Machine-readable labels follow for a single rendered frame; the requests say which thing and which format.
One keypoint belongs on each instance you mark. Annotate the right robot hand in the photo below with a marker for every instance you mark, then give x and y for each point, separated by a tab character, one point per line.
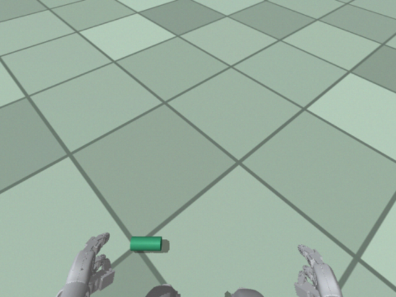
323	278

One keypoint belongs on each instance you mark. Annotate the left robot arm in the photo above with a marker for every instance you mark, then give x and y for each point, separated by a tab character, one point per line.
74	289

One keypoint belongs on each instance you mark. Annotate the left robot hand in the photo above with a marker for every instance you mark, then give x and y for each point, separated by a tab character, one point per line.
85	265

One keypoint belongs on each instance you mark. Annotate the can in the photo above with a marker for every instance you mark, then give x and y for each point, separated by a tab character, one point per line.
146	243

